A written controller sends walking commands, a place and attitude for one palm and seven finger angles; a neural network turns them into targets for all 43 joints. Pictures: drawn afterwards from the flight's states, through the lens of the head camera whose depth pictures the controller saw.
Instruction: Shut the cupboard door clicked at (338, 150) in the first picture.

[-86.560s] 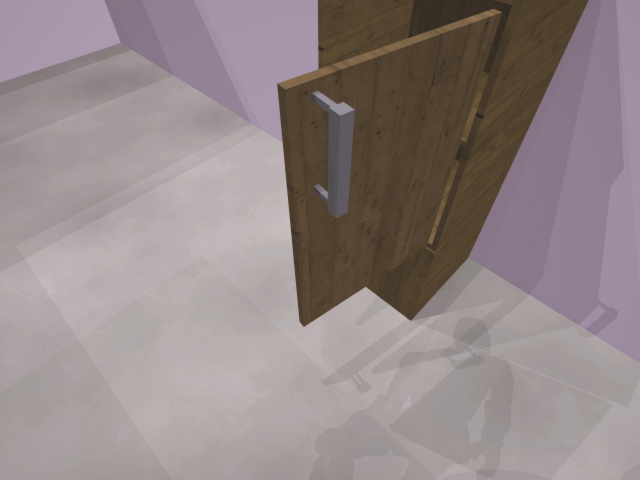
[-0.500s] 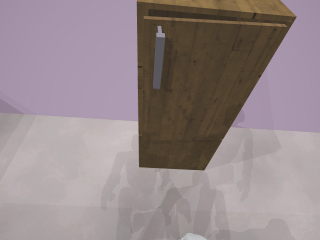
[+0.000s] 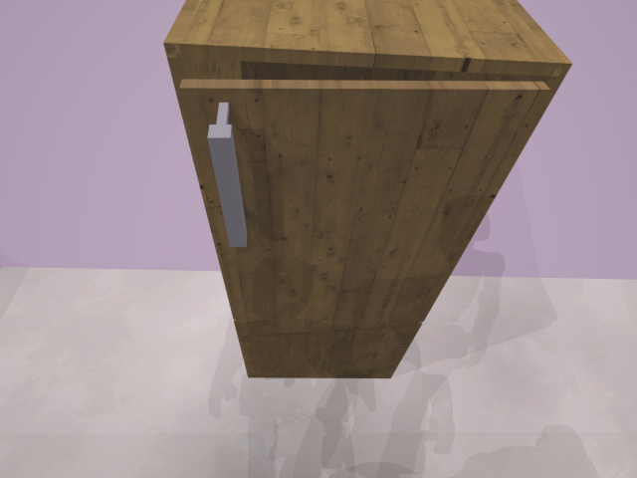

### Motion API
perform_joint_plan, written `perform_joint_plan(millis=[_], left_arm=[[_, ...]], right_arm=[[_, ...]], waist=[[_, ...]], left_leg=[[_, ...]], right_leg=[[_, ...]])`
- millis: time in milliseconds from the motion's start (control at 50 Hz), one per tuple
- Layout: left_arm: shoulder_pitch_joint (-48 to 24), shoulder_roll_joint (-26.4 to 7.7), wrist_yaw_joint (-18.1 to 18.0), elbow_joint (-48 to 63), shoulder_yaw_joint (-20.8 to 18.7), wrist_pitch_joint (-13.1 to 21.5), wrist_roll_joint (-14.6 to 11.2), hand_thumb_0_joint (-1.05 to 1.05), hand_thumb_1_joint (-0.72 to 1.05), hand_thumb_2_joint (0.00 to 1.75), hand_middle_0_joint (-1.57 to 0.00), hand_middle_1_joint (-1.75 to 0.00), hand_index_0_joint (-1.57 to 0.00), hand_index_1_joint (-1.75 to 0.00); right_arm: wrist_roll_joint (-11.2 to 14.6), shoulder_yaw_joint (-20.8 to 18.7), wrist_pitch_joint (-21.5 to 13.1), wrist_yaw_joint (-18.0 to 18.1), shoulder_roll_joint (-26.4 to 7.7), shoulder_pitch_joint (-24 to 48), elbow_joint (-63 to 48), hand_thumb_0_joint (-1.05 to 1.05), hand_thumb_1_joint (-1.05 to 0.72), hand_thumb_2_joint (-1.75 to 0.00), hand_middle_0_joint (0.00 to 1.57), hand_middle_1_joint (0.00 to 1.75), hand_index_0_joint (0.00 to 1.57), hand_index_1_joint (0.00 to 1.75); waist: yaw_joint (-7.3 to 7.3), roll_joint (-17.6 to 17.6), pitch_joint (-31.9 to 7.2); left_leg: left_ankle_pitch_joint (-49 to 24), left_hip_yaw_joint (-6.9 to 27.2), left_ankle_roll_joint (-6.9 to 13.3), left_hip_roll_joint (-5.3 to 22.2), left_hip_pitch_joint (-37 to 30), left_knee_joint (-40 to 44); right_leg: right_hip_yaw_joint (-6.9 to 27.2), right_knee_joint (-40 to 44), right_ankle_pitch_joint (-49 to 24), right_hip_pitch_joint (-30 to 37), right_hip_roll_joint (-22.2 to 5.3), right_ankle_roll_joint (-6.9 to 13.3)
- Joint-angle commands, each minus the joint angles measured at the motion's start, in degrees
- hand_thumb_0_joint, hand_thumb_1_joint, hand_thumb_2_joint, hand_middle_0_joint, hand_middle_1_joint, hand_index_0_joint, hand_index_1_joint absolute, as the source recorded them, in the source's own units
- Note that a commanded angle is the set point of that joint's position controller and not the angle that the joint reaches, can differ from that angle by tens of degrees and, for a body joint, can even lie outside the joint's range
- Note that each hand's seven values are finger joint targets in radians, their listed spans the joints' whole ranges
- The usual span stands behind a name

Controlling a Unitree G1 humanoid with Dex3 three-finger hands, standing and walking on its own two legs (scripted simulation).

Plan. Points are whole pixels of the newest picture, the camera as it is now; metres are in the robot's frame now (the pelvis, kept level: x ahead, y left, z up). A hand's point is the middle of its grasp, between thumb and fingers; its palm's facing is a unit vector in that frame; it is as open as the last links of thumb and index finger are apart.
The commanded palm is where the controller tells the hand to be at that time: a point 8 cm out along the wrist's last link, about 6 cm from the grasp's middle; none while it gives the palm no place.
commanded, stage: come to a stop and stand still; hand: left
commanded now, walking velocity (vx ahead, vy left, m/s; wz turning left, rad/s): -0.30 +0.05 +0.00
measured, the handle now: (231, 180) +0.41 +0.14 +0.15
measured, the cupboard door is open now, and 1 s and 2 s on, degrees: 5 5 5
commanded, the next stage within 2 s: look again from close up in 1.00 s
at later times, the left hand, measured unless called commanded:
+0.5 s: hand out of the picture +0.02 +0.18 -0.16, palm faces +0.04 -0.96 -0.26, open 7.4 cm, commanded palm none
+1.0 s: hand out of the picture +0.01 +0.24 -0.16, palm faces -0.04 -0.97 -0.26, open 7.4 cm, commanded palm none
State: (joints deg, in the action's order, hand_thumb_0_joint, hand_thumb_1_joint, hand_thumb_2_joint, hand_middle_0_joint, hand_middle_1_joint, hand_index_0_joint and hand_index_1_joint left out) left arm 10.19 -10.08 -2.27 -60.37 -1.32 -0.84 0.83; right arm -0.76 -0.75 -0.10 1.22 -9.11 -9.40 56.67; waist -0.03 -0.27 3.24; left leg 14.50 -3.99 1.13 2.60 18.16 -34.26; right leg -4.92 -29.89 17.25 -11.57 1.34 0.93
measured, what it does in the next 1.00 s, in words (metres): steps on the spot: left foot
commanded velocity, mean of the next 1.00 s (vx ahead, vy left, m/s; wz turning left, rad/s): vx -0.03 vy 0.03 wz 0.00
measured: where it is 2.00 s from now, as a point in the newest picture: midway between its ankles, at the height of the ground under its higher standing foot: outside the picture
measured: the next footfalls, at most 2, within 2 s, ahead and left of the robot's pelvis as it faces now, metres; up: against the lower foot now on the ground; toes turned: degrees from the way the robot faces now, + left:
left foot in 0.54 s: +0.00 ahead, +0.12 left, +0.00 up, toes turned +3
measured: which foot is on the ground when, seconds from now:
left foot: down 0.00-0.22, up 0.24-0.52, down 0.54-1.00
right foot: down 0.00-1.00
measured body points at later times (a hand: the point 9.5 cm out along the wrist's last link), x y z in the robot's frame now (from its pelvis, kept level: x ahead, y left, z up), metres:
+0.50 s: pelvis +0.00 -0.02 +0.01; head +0.04 -0.02 +0.46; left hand +0.02 +0.23 -0.14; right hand +0.08 -0.28 -0.14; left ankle -0.03 +0.12 -0.71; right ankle -0.03 -0.13 -0.73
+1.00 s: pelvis -0.02 +0.04 +0.01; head +0.00 +0.04 +0.45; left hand +0.01 +0.29 -0.14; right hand +0.00 -0.19 -0.15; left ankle -0.04 +0.12 -0.73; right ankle -0.03 -0.13 -0.73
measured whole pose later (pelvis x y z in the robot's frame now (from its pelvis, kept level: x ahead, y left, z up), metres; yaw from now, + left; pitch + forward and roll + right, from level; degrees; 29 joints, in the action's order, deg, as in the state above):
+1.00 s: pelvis -0.02 +0.04 +0.01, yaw -2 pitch +0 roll +0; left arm 14.4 -12.1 -1.8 -58.3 0.8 -1.1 1.3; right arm -0.9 0.6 -0.7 0.5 -11.2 -15.4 57.2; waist 0.3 0.4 2.1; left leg 16.6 -5.8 4.0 -2.5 11.2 -27.4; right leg 2.9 -28.3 15.1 -13.6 -5.1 -2.1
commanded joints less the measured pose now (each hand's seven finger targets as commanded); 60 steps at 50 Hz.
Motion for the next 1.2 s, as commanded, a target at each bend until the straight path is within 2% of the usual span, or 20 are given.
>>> perform_joint_plan(millis=[0,60,140,160,180,200,220,300,380,460,480,500,520,540,580,620,700,800,1040,1180], left_arm=[[3.6,-6.4,-0.3,4.3,-1.7,-0.6,-0.4,0.00,0.90,0.90,-0.20,-0.30,-0.20,-0.30],[3.5,-6.1,-0.1,5.2,-2.2,-1.1,-0.3,0.00,0.90,0.90,-0.20,-0.30,-0.20,-0.30],[6.6,-5.9,0.2,5.4,-2.5,-0.4,0.4,0.00,0.90,0.90,-0.20,-0.30,-0.20,-0.30],[7.2,-7.8,0.1,5.7,-2.7,-0.1,0.7,0.00,0.90,0.90,-0.20,-0.30,-0.20,-0.30],[6.3,-11.1,0.0,6.1,-3.1,0.4,1.1,0.00,0.90,0.90,-0.20,-0.30,-0.20,-0.30],[5.6,-13.2,0.3,6.3,-3.2,0.6,1.1,0.00,0.90,0.90,-0.20,-0.30,-0.20,-0.30],[5.7,-12.9,0.1,6.1,-3.4,0.5,1.2,0.00,0.90,0.90,-0.20,-0.30,-0.20,-0.30],[4.6,-11.2,-0.3,5.6,-2.8,1.2,0.9,0.00,0.90,0.90,-0.20,-0.30,-0.20,-0.30],[7.1,-12.4,-0.4,4.0,-3.0,1.3,1.0,0.00,0.90,0.90,-0.20,-0.30,-0.20,-0.30],[5.3,-11.2,-0.3,2.5,-2.3,1.4,0.1,0.00,0.90,0.90,-0.20,-0.30,-0.20,-0.30],[9.8,-10.6,-2.6,3.5,-1.8,2.9,0.2,0.00,0.90,0.90,-0.20,-0.30,-0.20,-0.30],[7.2,-12.8,-2.2,6.3,-1.8,2.8,0.2,0.00,0.90,0.90,-0.20,-0.30,-0.20,-0.30],[6.5,-10.6,-1.9,6.7,-1.7,2.6,0.4,0.00,0.90,0.90,-0.20,-0.30,-0.20,-0.30],[6.7,-9.5,-1.7,7.2,-1.4,2.6,0.2,0.00,0.90,0.90,-0.20,-0.30,-0.20,-0.30],[5.5,-8.8,-1.1,7.2,-0.8,1.5,0.3,0.00,0.90,0.90,-0.20,-0.30,-0.20,-0.30],[5.9,-7.8,-0.8,6.8,-0.2,1.0,0.4,0.00,0.90,0.90,-0.20,-0.30,-0.20,-0.30],[5.7,-7.4,-0.1,6.5,0.5,0.3,0.1,0.00,0.90,0.90,-0.20,-0.30,-0.20,-0.30],[6.0,-7.4,0.4,6.4,0.6,0.3,0.4,0.00,0.90,0.90,-0.20,-0.30,-0.20,-0.30],[6.2,-7.6,0.3,2.6,1.0,1.2,0.0,0.00,0.90,0.90,-0.20,-0.30,-0.20,-0.30],[6.5,-7.1,0.2,0.5,1.2,1.2,-0.1,0.00,0.90,0.90,-0.20,-0.30,-0.20,-0.30]], right_arm=[[0.0,-2.8,0.9,1.6,-11.3,-5.3,-1.8,0.00,-0.90,-0.90,0.20,0.30,0.20,0.30],[-0.7,-3.8,1.7,1.7,-12.5,-3.3,-3.1,0.00,-0.90,-0.90,0.20,0.30,0.20,0.30],[-0.1,-4.6,2.2,1.3,-12.7,-0.1,-4.6,0.00,-0.90,-0.90,0.20,0.30,0.20,0.30],[0.3,-4.6,2.3,1.0,-11.5,0.6,-5.4,0.00,-0.90,-0.90,0.20,0.30,0.20,0.30],[0.6,-4.5,2.4,0.5,-9.0,-0.4,-6.2,0.00,-0.90,-0.90,0.20,0.30,0.20,0.30],[0.5,-4.3,2.9,-0.1,-7.7,0.4,-6.5,0.00,-0.90,-0.90,0.20,0.30,0.20,0.30],[0.1,-4.3,3.8,0.1,-7.0,1.9,-6.6,0.00,-0.90,-0.90,0.20,0.30,0.20,0.30],[0.3,-3.4,3.1,-0.3,-7.5,2.5,-4.8,0.00,-0.90,-0.90,0.20,0.30,0.20,0.30],[0.6,-2.5,2.3,-0.6,-6.6,3.2,-4.1,0.00,-0.90,-0.90,0.20,0.30,0.20,0.30],[0.6,-1.9,1.2,-0.3,-6.5,-3.2,-0.7,0.00,-0.90,-0.90,0.20,0.30,0.20,0.30],[0.5,-2.7,-0.3,-0.3,-9.8,-1.9,-4.9,0.00,-0.90,-0.90,0.20,0.30,0.20,0.30],[0.3,-2.3,0.0,-0.4,-7.3,-4.3,-5.8,0.00,-0.90,-0.90,0.20,0.30,0.20,0.30],[-0.2,-2.0,-0.3,-0.6,-7.7,-5.5,-5.9,0.00,-0.90,-0.90,0.20,0.30,0.20,0.30],[-0.3,-1.9,-0.2,-0.3,-8.5,-5.6,-5.9,0.00,-0.90,-0.90,0.20,0.30,0.20,0.30],[-0.2,-1.6,-0.6,-0.1,-9.1,-5.2,-6.6,0.00,-0.90,-0.90,0.20,0.30,0.20,0.30],[-0.2,-1.4,-1.0,0.1,-10.1,-5.2,-6.7,0.00,-0.90,-0.90,0.20,0.30,0.20,0.30],[-0.1,-0.8,-0.9,-0.2,-9.7,-4.5,-6.7,0.00,-0.90,-0.90,0.20,0.30,0.20,0.30],[-0.3,-1.0,-1.2,-0.3,-10.2,-5.2,-5.5,0.00,-0.90,-0.90,0.20,0.30,0.20,0.30],[0.1,-0.2,-2.1,0.2,-9.4,-6.9,-0.3,0.00,-0.90,-0.90,0.20,0.30,0.20,0.30],[0.2,-0.1,-2.0,0.3,-8.5,-7.0,2.0,0.00,-0.90,-0.90,0.20,0.30,0.20,0.30]], waist=[[-0.26,14.3,-5.1],[-0.19,11.6,-7.0],[1.33,5.1,-9.6],[1.42,-0.6,-9.2],[0.48,-9.6,-8.2],[0.96,-11.3,-4.3],[1.71,-9.5,-3.9],[0.84,-9.3,-5.0],[2.42,-9.2,-6.4],[-0.15,-10.0,-7.6],[0.74,1.0,-11.1],[-0.68,0.6,-11.7],[-0.68,5.0,-10.7],[-0.42,3.8,-8.1],[-0.19,8.7,-3.5],[0.67,8.3,-1.8],[0.71,2.8,2.3],[0.83,2.1,2.0],[0.51,0.9,-2.3],[0.30,0.8,-2.0]], left_leg=[[-55.1,13.8,8.4,15.5,-10.3,10.8],[-58.5,12.8,11.0,16.1,-15.8,8.4],[-42.0,8.7,6.3,11.4,-12.9,3.4],[-28.9,6.7,3.1,7.4,-7.9,-0.6],[-9.3,1.9,-0.7,0.8,-1.2,-5.9],[15.8,1.9,-2.6,-4.5,2.2,-15.1],[21.2,5.8,-2.1,-4.1,4.1,-22.5],[15.4,6.2,-3.3,-2.9,9.8,-25.3],[14.0,3.4,-3.7,-2.9,5.7,-11.3],[-2.6,1.7,-3.1,-2.9,-7.5,11.9],[-4.0,-0.5,-2.6,-0.6,-9.0,4.1],[-1.1,1.5,-0.9,-0.4,-5.4,4.0],[-5.1,1.9,-0.4,1.6,-6.0,6.3],[-11.6,3.7,0.4,3.2,-5.8,3.6],[-23.6,7.4,1.3,4.8,-5.3,6.3],[-25.7,8.8,2.9,6.1,-3.7,8.7],[-0.7,8.8,2.2,3.8,-0.3,13.9],[7.9,10.4,2.5,4.1,0.0,18.6],[-10.9,6.7,1.9,3.3,-7.3,15.0],[-11.8,5.8,1.6,3.0,-8.4,14.1]], right_leg=[[3.0,-9.2,6.5,-3.0,-3.3,-2.0],[4.3,-14.0,13.0,-7.4,-1.9,-1.7],[4.1,0.6,-5.3,-0.3,-2.3,-1.7],[9.8,5.7,-20.7,2.6,-6.2,-0.4],[20.4,8.2,-31.5,4.1,-16.5,4.5],[23.9,11.7,-37.4,0.3,-23.7,10.3],[24.4,11.2,-41.0,-0.2,-24.7,12.6],[16.2,6.2,-50.0,9.4,-18.3,10.3],[15.5,6.0,-48.3,12.4,-17.9,9.8],[12.5,2.6,-41.5,8.7,-13.7,4.7],[14.3,-1.8,-51.4,8.5,-12.5,2.1],[13.2,-2.3,-41.7,8.6,-12.4,2.5],[11.5,-3.2,-36.1,6.0,-11.3,2.4],[9.4,-2.4,-28.4,2.0,-9.5,2.0],[6.2,-3.7,-14.0,-1.5,-6.3,1.2],[4.2,-2.9,-4.4,-0.4,-4.3,0.2],[6.5,1.1,-0.5,-2.3,-4.7,0.2],[6.4,1.4,-1.1,-2.5,-4.7,0.2],[7.7,3.5,-10.0,0.0,-6.8,-0.3],[7.8,4.2,-11.9,0.4,-7.0,-0.7]])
